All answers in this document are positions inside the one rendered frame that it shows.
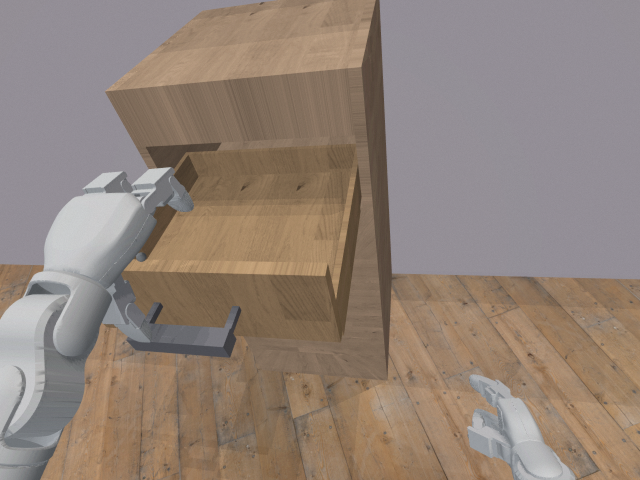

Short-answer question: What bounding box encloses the cabinet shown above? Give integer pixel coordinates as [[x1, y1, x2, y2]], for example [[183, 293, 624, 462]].
[[105, 0, 392, 381]]

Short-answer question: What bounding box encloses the handle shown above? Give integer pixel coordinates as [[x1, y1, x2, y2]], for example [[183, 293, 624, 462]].
[[126, 302, 241, 358]]

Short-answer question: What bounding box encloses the drawer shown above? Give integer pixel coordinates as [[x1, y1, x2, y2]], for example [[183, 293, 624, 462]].
[[104, 144, 362, 343]]

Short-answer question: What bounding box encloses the right robot hand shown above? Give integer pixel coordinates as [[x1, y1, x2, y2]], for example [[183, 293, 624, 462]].
[[467, 374, 545, 467]]

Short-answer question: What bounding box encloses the left robot forearm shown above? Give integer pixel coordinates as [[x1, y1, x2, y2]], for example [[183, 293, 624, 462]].
[[0, 270, 112, 480]]

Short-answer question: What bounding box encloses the left robot hand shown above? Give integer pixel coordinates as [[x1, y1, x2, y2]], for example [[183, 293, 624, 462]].
[[43, 167, 194, 343]]

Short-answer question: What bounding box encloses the right robot forearm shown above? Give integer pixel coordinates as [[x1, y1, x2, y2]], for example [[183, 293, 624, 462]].
[[510, 441, 575, 480]]

